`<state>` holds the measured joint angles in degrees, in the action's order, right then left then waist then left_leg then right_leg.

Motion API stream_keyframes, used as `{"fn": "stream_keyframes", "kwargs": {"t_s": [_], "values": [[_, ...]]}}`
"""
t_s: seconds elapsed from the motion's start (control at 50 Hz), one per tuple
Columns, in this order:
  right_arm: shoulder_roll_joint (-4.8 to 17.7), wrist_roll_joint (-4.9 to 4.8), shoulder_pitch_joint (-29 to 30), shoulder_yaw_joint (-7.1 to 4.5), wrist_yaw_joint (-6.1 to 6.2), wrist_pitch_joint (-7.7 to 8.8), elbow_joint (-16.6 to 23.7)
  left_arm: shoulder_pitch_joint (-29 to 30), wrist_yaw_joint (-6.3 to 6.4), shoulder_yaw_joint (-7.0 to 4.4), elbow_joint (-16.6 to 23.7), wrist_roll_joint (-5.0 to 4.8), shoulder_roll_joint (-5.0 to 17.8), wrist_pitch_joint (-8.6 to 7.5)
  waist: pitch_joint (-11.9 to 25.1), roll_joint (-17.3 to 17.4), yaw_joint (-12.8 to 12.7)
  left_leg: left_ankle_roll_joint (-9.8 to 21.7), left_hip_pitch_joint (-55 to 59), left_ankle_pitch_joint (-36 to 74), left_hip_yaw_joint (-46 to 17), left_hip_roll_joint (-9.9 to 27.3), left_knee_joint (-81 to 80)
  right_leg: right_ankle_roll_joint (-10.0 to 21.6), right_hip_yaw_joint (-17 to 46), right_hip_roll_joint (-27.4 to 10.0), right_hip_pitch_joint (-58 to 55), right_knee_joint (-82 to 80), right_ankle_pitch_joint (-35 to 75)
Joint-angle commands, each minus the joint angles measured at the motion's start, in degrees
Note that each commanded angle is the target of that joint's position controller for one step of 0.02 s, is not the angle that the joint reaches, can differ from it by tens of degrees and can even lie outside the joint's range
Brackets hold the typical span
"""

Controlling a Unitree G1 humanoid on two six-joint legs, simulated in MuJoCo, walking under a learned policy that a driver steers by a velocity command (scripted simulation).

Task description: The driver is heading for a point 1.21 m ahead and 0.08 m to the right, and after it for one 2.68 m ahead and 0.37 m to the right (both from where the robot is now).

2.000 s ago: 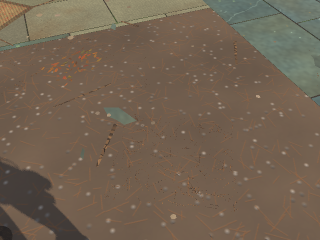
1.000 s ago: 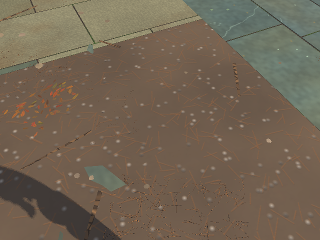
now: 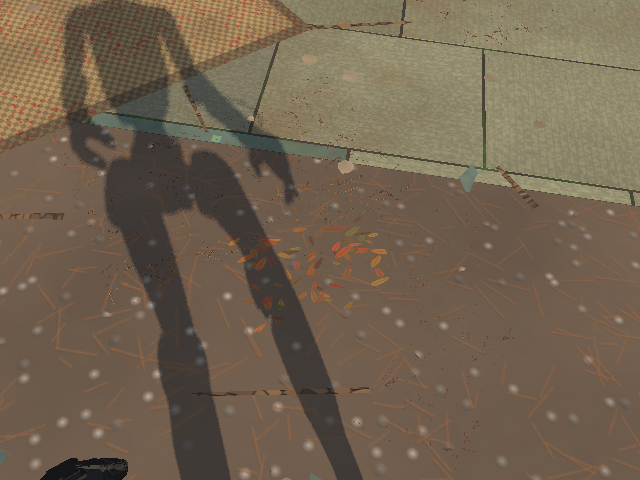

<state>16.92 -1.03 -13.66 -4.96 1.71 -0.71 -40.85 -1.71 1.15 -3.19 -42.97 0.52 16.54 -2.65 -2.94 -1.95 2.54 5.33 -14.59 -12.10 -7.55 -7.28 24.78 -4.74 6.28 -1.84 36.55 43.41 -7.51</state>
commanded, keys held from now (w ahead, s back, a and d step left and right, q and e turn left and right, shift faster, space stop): q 0.12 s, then no key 0.80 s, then w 0.08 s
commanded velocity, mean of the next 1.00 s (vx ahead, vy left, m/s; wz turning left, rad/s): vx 0.03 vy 0.00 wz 0.21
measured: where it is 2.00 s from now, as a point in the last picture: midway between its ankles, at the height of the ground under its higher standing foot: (281, 387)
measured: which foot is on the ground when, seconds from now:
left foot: down 0.00-0.14, up 0.16-0.46, down 0.48-1.00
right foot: up 0.00-0.12, down 0.14-1.00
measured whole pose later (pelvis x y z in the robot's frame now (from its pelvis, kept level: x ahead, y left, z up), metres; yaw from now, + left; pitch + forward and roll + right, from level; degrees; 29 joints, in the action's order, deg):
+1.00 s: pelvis +0.10 +0.00 -0.01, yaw +10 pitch -1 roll +0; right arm 12.8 0.1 -15.1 -1.8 0.9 0.0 -46.5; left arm -11.3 1.6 -2.3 -55.1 0.0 15.0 -0.3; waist -0.8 -0.4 -0.8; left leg 1.5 -8.9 -20.1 -2.2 -2.0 30.2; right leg -2.4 2.1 -2.3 15.3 31.5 -16.2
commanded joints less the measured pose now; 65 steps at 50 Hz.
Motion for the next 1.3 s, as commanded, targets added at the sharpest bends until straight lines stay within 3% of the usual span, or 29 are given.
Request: {"fn": "stream_keyframes", "kwargs": {"t_s": [0.02, 0.08, 0.12, 0.14, 0.16, 0.18, 0.2, 0.24, 0.34, 0.4, 0.46, 0.48, 0.5, 0.52, 0.54, 0.56, 0.66, 0.9, 0.94, 0.98, 1.02, 1.08, 1.12, 1.16, 1.18, 1.2, 1.22, 1.24, 1.3], "values": [[8.9, 0.17, -0.2, -2.26, 0.85, -0.40, 4.0, 2.7, -0.43, -1.16, 4.4, -0.20, 5.1, -0.63, 8.8, 8.4, -0.2, 5.9, 6.7, 28.0, -12.8, 14.2, -0.2, 0.0, -0.7, 2.7, -3.8, -4.6, 0.2], [8.6, 0.09, 1.1, -2.00, 0.92, -0.82, 5.1, 1.5, -0.85, -1.72, 4.7, -0.24, 6.3, -1.41, 8.3, 10.1, -1.2, 5.4, 8.3, 25.4, -18.2, 14.3, 3.1, 1.4, 0.1, 3.8, -7.2, -10.6, -3.8], [8.1, -0.24, 4.0, -1.63, 0.95, -0.79, 6.4, -2.2, -0.92, -2.19, 4.1, -0.19, 6.9, -2.20, 8.3, 10.5, -4.2, 2.9, 6.4, 21.3, -18.8, 11.2, 6.8, 3.6, -0.8, 3.1, -16.4, -21.3, 5.7], [5.8, 0.62, 3.4, -0.83, 0.88, -0.52, 7.4, -4.9, -0.59, -2.83, 4.0, 0.77, 9.8, -2.37, 12.0, 6.1, -4.3, 0.3, 2.1, 14.0, -15.3, 8.1, 13.8, 6.7, 4.4, -4.8, -26.6, -21.4, 19.0], [2.9, 1.09, -3.4, -0.15, 0.93, -0.16, 7.5, -4.3, -0.09, -3.20, 4.6, 2.17, 13.0, -1.69, 14.5, -8.0, 0.2, -3.6, -9.9, -15.6, -7.2, -0.4, 25.6, 16.0, 17.8, -16.9, -38.5, -19.4, 42.5], [6.8, 1.01, -5.7, -0.72, 0.79, -0.15, 7.0, -8.5, -0.27, -2.78, 3.2, 1.79, 9.7, -0.96, 17.1, -14.6, -0.8, -6.8, -16.5, -31.4, -3.7, -0.8, 37.2, 23.8, 29.3, -24.4, -40.2, -20.7, 42.6], [10.6, 0.82, -5.6, -1.85, 0.64, -0.44, 5.6, -7.5, -0.48, -2.01, 4.2, 0.49, 7.3, -0.78, 14.7, -8.2, -1.8, -8.5, -18.0, -28.3, -4.6, 1.3, 44.8, 23.3, 25.5, -21.9, -38.3, -20.3, 37.1], [9.6, 0.43, -1.7, -1.96, 0.97, -1.92, 4.6, -4.9, -0.57, -1.32, 4.6, 0.07, 5.4, 0.11, 10.3, -3.0, -2.2, -10.2, -19.0, -21.7, -3.0, 2.7, 48.0, 18.7, 14.2, -14.9, -32.6, -20.4, 27.7], [3.1, 0.42, 0.1, 0.39, 0.35, -2.20, 5.2, -2.0, -0.46, -1.16, 4.1, 0.34, 6.1, 1.73, 9.2, -8.1, -1.6, -10.6, -8.1, -16.2, 4.2, 5.3, 28.0, 16.9, 4.3, -8.6, -25.4, -24.0, 18.4], [3.7, 0.55, 1.9, 0.59, -0.12, -1.86, 5.2, -4.5, -0.47, -1.59, 3.0, -0.16, 7.8, 2.14, 10.3, -9.7, -3.7, -9.5, -3.2, -11.5, 5.4, 6.6, 16.5, 17.8, 6.1, -10.4, -26.7, -23.8, 13.5], [3.8, 0.89, -0.8, 0.41, -0.75, -1.61, 3.2, -4.9, -0.56, -0.94, 2.2, -0.95, 7.2, 2.39, 8.8, -8.0, -1.7, -6.3, 5.9, -0.1, 7.4, 5.6, 0.0, 15.0, 5.4, -9.1, -21.9, -22.5, 3.1], [5.0, 1.61, -0.1, 0.38, -0.73, -1.54, 3.7, -7.3, -0.75, -0.49, 1.2, -0.92, 6.2, 2.05, 8.4, -6.0, -2.1, -4.5, 10.1, 3.6, 4.4, 7.8, -2.5, 11.5, 4.6, -7.9, -18.1, -22.0, -1.8], [8.4, 2.43, -0.6, -0.07, -0.33, -1.56, 4.5, -8.0, -1.17, 0.21, 1.3, 0.37, 4.2, 1.51, 9.1, 2.0, -3.3, -1.5, 13.3, 9.2, -4.5, 15.9, -3.7, 7.3, 0.2, -4.4, -13.9, -15.6, -8.2], [8.1, 2.91, 2.4, 0.23, -0.66, -1.41, 3.4, -8.5, -1.23, 0.89, 2.1, 0.69, 1.1, 1.02, 8.0, 13.9, -6.3, 3.0, 2.6, 2.3, -7.7, 19.8, -5.1, 4.2, -5.6, 0.2, -18.0, -15.8, -13.0], [3.8, 2.95, 5.8, 1.31, -1.10, -0.72, 4.9, -5.9, -1.00, 0.56, 1.4, 1.25, 3.5, 1.07, 5.1, 11.1, -4.8, 2.5, -2.2, -7.2, -6.5, 17.1, -6.9, 2.5, -4.8, -0.2, -22.2, -15.9, -8.6], [2.5, 3.36, 5.4, 1.72, -1.27, -0.07, 4.1, -4.7, -0.98, 0.33, 1.0, 1.21, 3.8, 1.07, 3.8, 10.2, -4.4, 0.1, -3.2, -11.3, -4.6, 14.7, -6.7, 2.2, -4.8, 0.0, -23.4, -16.6, -4.8], [3.3, 2.25, 1.2, 1.82, -0.89, 1.50, 1.8, -7.6, -0.38, 0.06, -2.1, 0.45, 4.4, 1.27, 0.9, 6.6, -3.9, -2.7, -3.3, -6.3, -1.6, 11.7, -4.5, 2.9, -4.0, -0.8, -24.3, -17.5, -1.2], [2.2, 1.58, -0.8, 1.76, -0.74, 1.59, -1.5, -8.6, 0.45, -0.18, -8.4, -0.19, 4.4, 1.58, 3.8, 2.3, -3.4, -2.5, 1.5, 8.6, 1.1, 9.8, -1.3, 2.6, -3.7, -1.4, -26.9, -16.6, 6.1], [2.1, 1.47, -2.2, 1.67, -0.67, 1.50, -2.8, -9.4, 0.62, -0.08, -9.7, -0.24, 3.9, 1.86, 5.0, 3.0, -3.3, -2.3, 2.3, 3.9, 1.4, 9.4, -2.1, 2.7, -4.9, -0.4, -27.5, -15.9, 2.0], [4.6, 0.87, -3.4, 0.73, -0.47, 1.06, -3.6, -8.1, 0.68, -0.16, -10.0, -0.71, 3.7, 1.95, 1.9, 6.6, -2.1, 0.7, 1.7, -16.3, -2.8, 11.2, -6.0, 3.0, -9.0, 3.2, -21.5, -10.2, -12.6], [7.6, 0.33, -5.3, -0.10, -0.29, 1.39, -3.8, -3.6, 0.29, -0.09, -7.7, -1.46, 3.7, 0.67, -4.3, 11.6, 0.0, 6.0, 2.0, -31.8, -15.1, 19.5, -13.2, 4.7, -9.2, 2.8, -10.3, -3.2, -17.3], [6.9, 0.16, -5.7, -0.12, -0.05, 3.30, -4.6, -2.3, -1.31, -0.15, -6.4, -2.60, 3.9, -2.34, -7.4, 12.4, -0.3, 9.1, 7.3, -22.0, -20.0, 24.7, -14.3, 8.6, -4.9, -1.8, -2.1, 0.3, -21.3], [7.0, -0.65, -2.4, -0.21, -0.35, 3.32, -4.1, -6.3, -2.40, -0.24, -8.3, -2.65, 3.7, -3.58, -4.3, 9.7, -3.2, 6.2, 5.8, -12.7, -12.5, 21.3, -11.5, 9.7, -7.2, -0.9, -12.3, -10.3, -14.3], [6.1, -0.37, 0.3, 0.09, -0.56, 3.12, -3.4, -17.5, -2.61, -1.59, -13.7, -1.74, 5.3, -3.40, 1.4, 7.5, -8.1, 2.5, -4.1, -3.0, -3.9, 15.2, -3.5, 8.4, -9.0, 2.8, -34.4, -15.2, -2.6], [2.6, 0.22, 2.2, 1.15, -0.61, 3.45, -2.1, -24.4, -2.23, -2.84, -14.8, -1.60, 9.5, -3.34, 3.5, -2.2, -10.9, -1.7, -11.5, -0.6, 4.0, 8.9, 13.4, 11.7, 5.4, -6.4, -42.0, -22.5, -9.7], [0.9, 0.06, 1.3, 1.46, -0.14, 4.51, 0.2, -29.3, -2.70, -3.80, -15.4, -1.39, 14.9, -3.54, 6.3, -16.7, -11.1, -4.9, -23.3, -17.3, 6.2, 2.4, 31.0, 20.0, 30.8, -18.6, -49.2, -31.7, -15.3], [4.0, -1.23, 0.2, 0.66, -0.21, 5.41, -0.5, -24.8, -2.70, -2.12, -14.2, -1.05, 10.0, -3.96, 3.4, -9.6, -8.7, -4.1, -28.5, -20.2, 0.6, 5.6, 40.3, 21.5, 33.2, -20.5, -47.2, -32.7, -19.3], [4.8, -1.87, -0.1, 0.48, -0.71, 6.09, -1.1, -20.7, -2.53, -1.32, -12.8, -1.14, 7.1, -4.17, -0.6, -6.3, -7.0, -2.7, -31.2, -14.6, 0.1, 8.5, 42.4, 19.6, 26.6, -18.5, -44.6, -32.4, -18.2], [4.6, -0.34, 1.9, -0.11, -1.40, 6.41, -1.7, -17.1, -2.63, 0.03, -11.4, -0.61, 4.0, -3.73, -1.5, -2.8, -5.3, -1.9, -29.2, -2.2, 3.3, 13.4, 37.6, 15.1, 12.0, -12.5, -40.5, -33.9, -3.7]]}}
Keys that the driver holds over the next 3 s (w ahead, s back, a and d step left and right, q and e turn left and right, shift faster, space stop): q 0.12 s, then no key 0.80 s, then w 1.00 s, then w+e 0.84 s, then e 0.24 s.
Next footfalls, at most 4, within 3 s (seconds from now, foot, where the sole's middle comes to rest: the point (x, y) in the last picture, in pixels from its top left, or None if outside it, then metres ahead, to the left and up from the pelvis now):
0.14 right None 0.19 -0.13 -0.78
0.48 left None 0.08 0.11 -0.78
1.66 left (222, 426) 0.54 0.17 -0.78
2.22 right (308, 287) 0.88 -0.02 -0.78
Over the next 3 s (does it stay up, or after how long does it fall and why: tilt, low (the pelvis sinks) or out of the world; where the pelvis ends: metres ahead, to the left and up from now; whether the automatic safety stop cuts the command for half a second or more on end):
stays up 1.11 0.07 0.00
